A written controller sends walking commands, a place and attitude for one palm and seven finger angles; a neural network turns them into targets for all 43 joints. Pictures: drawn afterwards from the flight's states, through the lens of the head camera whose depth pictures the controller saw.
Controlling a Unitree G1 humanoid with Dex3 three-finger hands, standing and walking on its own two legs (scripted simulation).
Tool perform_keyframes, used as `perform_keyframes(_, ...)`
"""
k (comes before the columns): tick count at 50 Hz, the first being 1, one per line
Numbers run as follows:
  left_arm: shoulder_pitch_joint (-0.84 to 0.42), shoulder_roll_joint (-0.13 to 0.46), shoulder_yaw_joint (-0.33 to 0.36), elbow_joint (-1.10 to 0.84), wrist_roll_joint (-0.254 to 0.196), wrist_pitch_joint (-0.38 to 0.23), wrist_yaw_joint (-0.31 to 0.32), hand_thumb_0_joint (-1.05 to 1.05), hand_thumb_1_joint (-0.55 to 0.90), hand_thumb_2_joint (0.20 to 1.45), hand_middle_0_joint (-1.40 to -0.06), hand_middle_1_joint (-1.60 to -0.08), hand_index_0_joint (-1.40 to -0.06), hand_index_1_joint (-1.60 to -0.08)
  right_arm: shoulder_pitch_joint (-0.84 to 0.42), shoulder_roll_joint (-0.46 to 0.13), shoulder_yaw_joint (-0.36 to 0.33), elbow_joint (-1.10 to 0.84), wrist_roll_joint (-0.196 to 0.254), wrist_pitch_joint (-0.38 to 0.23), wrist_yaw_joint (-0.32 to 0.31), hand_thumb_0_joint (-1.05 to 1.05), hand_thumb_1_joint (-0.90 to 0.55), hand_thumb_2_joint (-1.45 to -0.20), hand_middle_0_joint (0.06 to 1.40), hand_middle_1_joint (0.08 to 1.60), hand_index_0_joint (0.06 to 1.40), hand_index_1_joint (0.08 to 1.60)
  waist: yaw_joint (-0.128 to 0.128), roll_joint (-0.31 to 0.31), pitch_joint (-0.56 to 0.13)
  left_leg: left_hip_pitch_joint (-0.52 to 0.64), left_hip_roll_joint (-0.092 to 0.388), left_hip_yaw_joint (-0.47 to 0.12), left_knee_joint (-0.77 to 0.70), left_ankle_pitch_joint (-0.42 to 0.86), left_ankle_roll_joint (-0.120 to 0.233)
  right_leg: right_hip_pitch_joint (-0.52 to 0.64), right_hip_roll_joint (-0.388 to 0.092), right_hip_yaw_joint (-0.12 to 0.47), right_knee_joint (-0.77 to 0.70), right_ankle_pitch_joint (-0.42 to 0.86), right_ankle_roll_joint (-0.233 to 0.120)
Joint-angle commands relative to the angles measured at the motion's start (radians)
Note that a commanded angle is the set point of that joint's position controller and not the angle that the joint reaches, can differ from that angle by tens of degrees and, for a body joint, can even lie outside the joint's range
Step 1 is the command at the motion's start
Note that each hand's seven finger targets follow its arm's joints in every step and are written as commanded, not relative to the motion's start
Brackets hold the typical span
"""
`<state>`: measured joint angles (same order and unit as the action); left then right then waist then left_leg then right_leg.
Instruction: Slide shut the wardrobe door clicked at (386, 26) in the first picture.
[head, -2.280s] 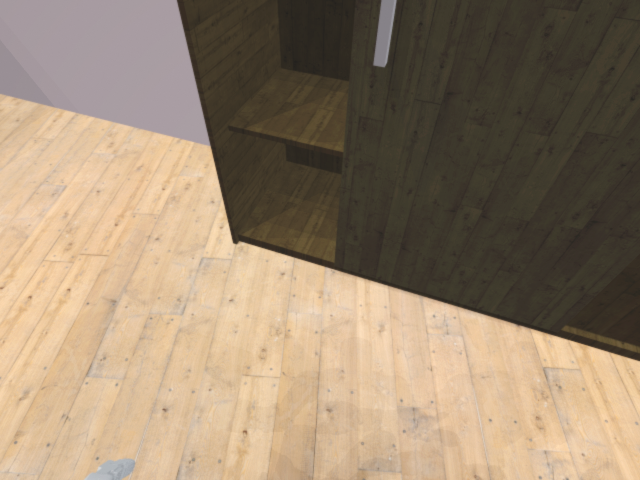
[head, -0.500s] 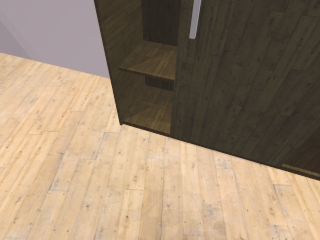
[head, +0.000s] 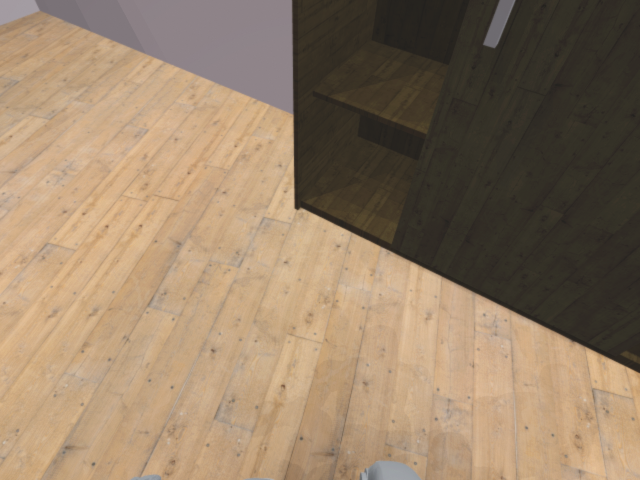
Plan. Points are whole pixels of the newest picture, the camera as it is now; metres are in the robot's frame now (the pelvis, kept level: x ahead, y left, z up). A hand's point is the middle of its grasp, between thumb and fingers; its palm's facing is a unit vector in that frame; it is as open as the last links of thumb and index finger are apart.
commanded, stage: walk to a spot facing it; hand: right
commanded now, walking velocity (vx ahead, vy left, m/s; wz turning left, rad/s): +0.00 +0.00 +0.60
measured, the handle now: out of the picture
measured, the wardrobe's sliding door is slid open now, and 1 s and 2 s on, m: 0.42 0.42 0.42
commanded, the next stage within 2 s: none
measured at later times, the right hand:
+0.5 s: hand (493, 462) +0.18 -0.25 -0.16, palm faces -0.25 +0.95 -0.18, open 7.4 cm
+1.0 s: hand (361, 330) +0.38 -0.07 -0.17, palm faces -0.58 +0.79 -0.19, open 7.3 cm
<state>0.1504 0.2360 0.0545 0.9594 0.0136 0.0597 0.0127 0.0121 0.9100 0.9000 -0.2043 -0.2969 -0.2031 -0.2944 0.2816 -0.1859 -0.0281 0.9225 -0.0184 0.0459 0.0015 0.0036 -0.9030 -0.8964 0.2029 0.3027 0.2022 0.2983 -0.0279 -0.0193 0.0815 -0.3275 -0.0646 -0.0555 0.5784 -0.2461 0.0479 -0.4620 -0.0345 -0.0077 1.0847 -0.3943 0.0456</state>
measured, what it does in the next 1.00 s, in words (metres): walks ahead, turning left: right foot, then left foot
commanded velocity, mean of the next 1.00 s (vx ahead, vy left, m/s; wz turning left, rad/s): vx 0.28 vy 0.00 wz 0.60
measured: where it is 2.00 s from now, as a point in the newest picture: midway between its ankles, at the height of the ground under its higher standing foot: (280, 398)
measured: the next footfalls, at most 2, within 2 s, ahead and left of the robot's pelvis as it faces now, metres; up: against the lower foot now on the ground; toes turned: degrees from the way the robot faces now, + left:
right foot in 0.24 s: +0.02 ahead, -0.15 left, +0.00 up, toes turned +8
left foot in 0.80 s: +0.21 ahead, +0.13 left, +0.00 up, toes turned +36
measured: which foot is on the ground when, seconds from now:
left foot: down 0.00-0.24, up 0.26-0.78, down 0.80-1.00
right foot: up 0.00-0.22, down 0.24-0.80, up 0.82-1.00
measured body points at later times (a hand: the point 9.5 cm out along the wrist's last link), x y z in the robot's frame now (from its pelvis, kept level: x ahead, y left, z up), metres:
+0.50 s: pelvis +0.05 -0.06 +0.02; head +0.06 -0.10 +0.46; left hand -0.04 +0.17 -0.11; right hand +0.19 -0.30 -0.14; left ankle +0.04 +0.11 -0.62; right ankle -0.02 -0.15 -0.73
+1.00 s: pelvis +0.20 +0.04 +0.00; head +0.23 +0.05 +0.45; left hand +0.08 +0.25 -0.14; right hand +0.41 -0.11 -0.15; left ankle +0.18 +0.11 -0.73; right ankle +0.29 -0.09 -0.65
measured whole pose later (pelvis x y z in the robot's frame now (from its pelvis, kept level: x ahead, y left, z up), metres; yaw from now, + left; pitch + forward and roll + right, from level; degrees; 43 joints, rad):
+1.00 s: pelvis +0.20 +0.04 +0.00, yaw +36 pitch +0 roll +1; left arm 0.27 0.16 0.05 0.95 0.02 -0.01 0.01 0.01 0.91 0.90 -0.20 -0.30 -0.20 -0.29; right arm 0.20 -0.21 -0.06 0.95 -0.02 -0.02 0.01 0.00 -0.92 -0.90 0.20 0.30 0.20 0.30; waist 0.05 0.01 0.07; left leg -0.30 -0.09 0.06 0.52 -0.23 0.09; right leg -0.56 -0.19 -0.03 1.16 -0.32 0.06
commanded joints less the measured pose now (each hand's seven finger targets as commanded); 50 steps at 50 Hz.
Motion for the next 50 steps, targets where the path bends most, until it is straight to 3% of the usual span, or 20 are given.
perform_keyframes(1, -0.027, 0.083, 0.026, -0.093, -0.001, -0.036, 0.011, 0.000, 0.900, 0.900, -0.200, -0.300, -0.200, -0.300, 0.022, -0.231, -0.073, -0.076, -0.002, -0.033, -0.017, 0.000, -0.900, -0.900, 0.200, 0.300, 0.200, 0.300, -0.004, 0.141, -0.142, 0.158, 0.244, -0.355, -0.251, 0.225, 0.117, -0.041, -0.006, 0.027, -0.056, 0.009, 0.015)
perform_keyframes(7, -0.024, 0.080, 0.019, -0.123, -0.002, -0.058, 0.003, 0.000, 0.900, 0.900, -0.200, -0.300, -0.200, -0.300, 0.032, -0.244, -0.085, -0.076, -0.011, -0.030, -0.004, 0.000, -0.900, -0.900, 0.200, 0.300, 0.200, 0.300, -0.024, 0.186, -0.134, 0.100, 0.211, -0.444, -0.335, -0.203, 0.132, 0.077, 0.022, 0.000, -0.330, -0.067, -0.003)
perform_keyframes(10, 0.146, 0.084, 0.023, -0.080, -0.008, -0.080, 0.010, 0.000, 0.900, 0.900, -0.200, -0.300, -0.200, -0.300, -0.060, -0.241, -0.088, -0.098, -0.006, -0.024, 0.003, 0.000, -0.900, -0.900, 0.200, 0.300, 0.200, 0.300, 0.059, 0.181, -0.140, -0.139, 0.131, -0.399, -0.278, -0.298, 0.070, 0.422, 0.056, -0.024, -0.644, 0.034, -0.036)
perform_keyframes(11, 0.222, 0.124, 0.033, -0.060, -0.008, -0.088, 0.021, 0.000, 0.900, 0.900, -0.200, -0.300, -0.200, -0.300, -0.079, -0.198, -0.079, -0.111, -0.003, -0.026, 0.009, 0.000, -0.900, -0.900, 0.200, 0.300, 0.200, 0.300, 0.098, 0.069, -0.146, -0.314, 0.055, -0.312, -0.154, -0.340, 0.015, 0.621, -0.026, 0.035, -0.749, -0.013, -0.060)
perform_keyframes(12, 0.271, 0.234, 0.053, -0.060, 0.009, -0.093, 0.028, 0.000, 0.900, 0.900, -0.200, -0.300, -0.200, -0.300, -0.105, -0.122, -0.069, -0.146, 0.007, -0.024, 0.022, 0.000, -0.900, -0.900, 0.200, 0.300, 0.200, 0.300, 0.131, -0.264, -0.103, -0.522, -0.063, -0.124, 0.159, -0.351, -0.038, 0.666, -0.318, 0.394, -0.925, -0.311, -0.135)
perform_keyframes(13, 0.235, 0.276, 0.051, -0.082, 0.008, -0.097, 0.032, 0.000, 0.900, 0.900, -0.200, -0.300, -0.200, -0.300, -0.166, -0.147, -0.084, -0.187, -0.004, -0.035, 0.030, 0.000, -0.900, -0.900, 0.200, 0.300, 0.200, 0.300, 0.112, -0.210, 0.004, -0.526, 0.029, -0.032, 0.348, -0.282, -0.067, 0.459, -0.494, 0.518, -0.986, -0.357, -0.215)
perform_keyframes(16, 0.105, 0.128, 0.001, -0.095, 0.005, -0.119, 0.026, 0.000, 0.900, 0.900, -0.200, -0.300, -0.200, -0.300, -0.076, -0.154, -0.092, -0.098, -0.021, -0.026, 0.056, 0.000, -0.900, -0.900, 0.200, 0.300, 0.200, 0.300, 0.008, -0.095, 0.054, -0.420, 0.078, -0.012, 0.558, -0.029, -0.079, 0.291, -0.291, 0.242, -0.966, -0.142, -0.118)
perform_keyframes(19, 0.192, 0.096, -0.009, -0.064, 0.001, -0.136, 0.030, 0.000, 0.900, 0.900, -0.200, -0.300, -0.200, -0.300, -0.048, -0.109, -0.078, -0.069, -0.023, -0.016, 0.057, 0.000, -0.900, -0.900, 0.200, 0.300, 0.200, 0.300, 0.010, -0.120, 0.035, -0.444, 0.079, 0.018, 0.657, 0.073, -0.091, 0.370, -0.214, 0.061, -0.909, 0.183, -0.075)
perform_keyframes(23, 0.323, 0.078, -0.016, -0.006, 0.000, -0.147, 0.038, 0.000, 0.900, 0.900, -0.200, -0.300, -0.200, -0.300, -0.113, -0.081, -0.063, -0.077, -0.017, -0.013, 0.054, 0.000, -0.900, -0.900, 0.200, 0.300, 0.200, 0.300, 0.037, -0.098, 0.038, -0.527, 0.099, 0.059, 0.656, 0.080, -0.095, 0.503, -0.238, -0.018, -0.840, 0.564, -0.061)
perform_keyframes(31, 0.460, 0.054, -0.015, 0.081, 0.015, -0.143, 0.041, 0.000, 0.900, 0.900, -0.200, -0.300, -0.200, -0.300, -0.337, -0.048, -0.036, -0.116, -0.010, -0.025, 0.064, 0.000, -0.900, -0.900, 0.200, 0.300, 0.200, 0.300, 0.105, -0.104, 0.090, -0.476, 0.113, 0.186, 0.311, 0.045, -0.053, 0.609, -0.283, -0.127, -0.824, 0.745, -0.133)
perform_keyframes(34, 0.441, 0.075, -0.006, 0.090, 0.014, -0.136, 0.038, 0.000, 0.900, 0.900, -0.200, -0.300, -0.200, -0.300, -0.318, -0.042, -0.035, -0.115, -0.009, -0.036, 0.060, 0.000, -0.900, -0.900, 0.200, 0.300, 0.200, 0.300, 0.073, -0.127, 0.067, -0.322, 0.055, 0.246, 0.173, 0.001, -0.005, 0.599, -0.281, -0.225, -0.731, 1.024, -0.135)
perform_keyframes(36, 0.414, 0.104, 0.006, 0.081, 0.008, -0.135, 0.033, 0.000, 0.900, 0.900, -0.200, -0.300, -0.200, -0.300, -0.194, -0.082, -0.049, -0.083, -0.010, -0.048, 0.050, 0.000, -0.900, -0.900, 0.200, 0.300, 0.200, 0.300, 0.016, -0.142, -0.029, -0.126, 0.018, 0.254, 0.106, -0.035, 0.034, 0.581, -0.296, -0.254, -0.542, 1.223, -0.118)
perform_keyframes(38, 0.349, 0.119, 0.008, 0.046, -0.007, -0.131, 0.021, 0.000, 0.900, 0.900, -0.200, -0.300, -0.200, -0.300, 0.072, -0.160, -0.079, -0.004, -0.015, -0.070, 0.039, 0.000, -0.900, -0.900, 0.200, 0.300, 0.200, 0.300, -0.116, -0.115, -0.180, 0.351, 0.042, 0.213, -0.035, 0.084, 0.081, 0.326, -0.270, -0.279, -0.148, 0.982, -0.062)
perform_keyframes(39, 0.372, 0.045, -0.002, 0.014, -0.026, -0.130, 0.011, 0.000, 0.900, 0.900, -0.200, -0.300, -0.200, -0.300, 0.169, -0.263, -0.095, 0.014, -0.009, -0.079, 0.026, 0.000, -0.900, -0.900, 0.200, 0.300, 0.200, 0.300, -0.126, 0.089, -0.295, 0.641, 0.338, -0.209, -0.088, 0.167, 0.203, -0.013, -0.135, -0.260, 0.193, 0.089, -0.011)
perform_keyframes(40, 0.293, 0.027, 0.002, -0.029, -0.022, -0.137, 0.017, 0.000, 0.900, 0.900, -0.200, -0.300, -0.200, -0.300, 0.200, -0.312, -0.103, 0.020, 0.020, -0.076, 0.016, 0.000, -0.900, -0.900, 0.200, 0.300, 0.200, 0.300, -0.121, 0.136, -0.325, 0.666, 0.489, -0.512, -0.186, 0.348, 0.295, -0.194, -0.055, -0.142, 0.420, -0.220, -0.004)
perform_keyframes(41, 0.245, 0.049, 0.011, -0.055, -0.012, -0.136, 0.018, 0.000, 0.900, 0.900, -0.200, -0.300, -0.200, -0.300, 0.141, -0.298, -0.106, -0.008, 0.021, -0.068, 0.006, 0.000, -0.900, -0.900, 0.200, 0.300, 0.200, 0.300, -0.104, 0.079, -0.251, 0.512, 0.467, -0.478, -0.248, 0.187, 0.279, -0.220, -0.093, -0.026, 0.431, -0.099, -0.019)
perform_keyframes(43, 0.201, 0.039, 0.014, -0.049, 0.006, -0.115, 0.009, 0.000, 0.900, 0.900, -0.200, -0.300, -0.200, -0.300, -0.020, -0.214, -0.080, -0.045, 0.016, -0.075, -0.003, 0.000, -0.900, -0.900, 0.200, 0.300, 0.200, 0.300, -0.015, 0.003, -0.074, 0.174, 0.401, -0.352, -0.327, -0.030, 0.219, -0.168, -0.166, 0.008, 0.327, 0.030, -0.008)
perform_keyframes(45, 0.244, 0.012, 0.010, -0.029, 0.013, -0.089, 0.006, 0.000, 0.900, 0.900, -0.200, -0.300, -0.200, -0.300, -0.071, -0.181, -0.069, -0.051, 0.001, -0.091, -0.007, 0.000, -0.900, -0.900, 0.200, 0.300, 0.200, 0.300, 0.050, -0.007, -0.050, 0.003, 0.328, -0.230, -0.350, 0.030, 0.179, -0.080, -0.169, -0.009, 0.204, 0.056, 0.008)
perform_keyframes(47, 0.263, -0.004, 0.013, -0.030, 0.014, -0.080, 0.001, 0.000, 0.900, 0.900, -0.200, -0.300, -0.200, -0.300, -0.070, -0.179, -0.071, -0.042, -0.006, -0.099, -0.004, 0.000, -0.900, -0.900, 0.200, 0.300, 0.200, 0.300, 0.073, 0.036, -0.073, -0.044, 0.264, -0.158, -0.332, 0.085, 0.162, -0.040, -0.154, -0.029, 0.090, 0.077, 0.021)
perform_keyframes(50, 0.173, 0.009, 0.017, -0.070, 0.016, -0.081, -0.009, 0.000, 0.900, 0.900, -0.200, -0.300, -0.200, -0.300, -0.031, -0.173, -0.077, -0.031, -0.004, -0.103, 0.007, 0.000, -0.900, -0.900, 0.200, 0.300, 0.200, 0.300, 0.050, 0.125, -0.060, -0.012, 0.216, -0.158, -0.333, 0.052, 0.145, -0.093, -0.133, -0.033, -0.021, 0.152, 0.034)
